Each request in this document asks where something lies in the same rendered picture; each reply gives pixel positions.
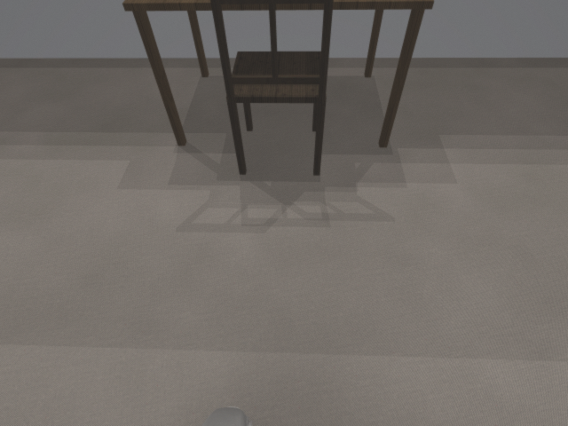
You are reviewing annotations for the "table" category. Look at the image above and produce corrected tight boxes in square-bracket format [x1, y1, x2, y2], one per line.
[122, 0, 434, 147]

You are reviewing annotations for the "left robot thigh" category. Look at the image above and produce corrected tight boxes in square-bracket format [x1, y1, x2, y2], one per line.
[202, 407, 252, 426]

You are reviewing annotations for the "chair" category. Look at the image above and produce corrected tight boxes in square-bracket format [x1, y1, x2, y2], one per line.
[210, 0, 334, 176]

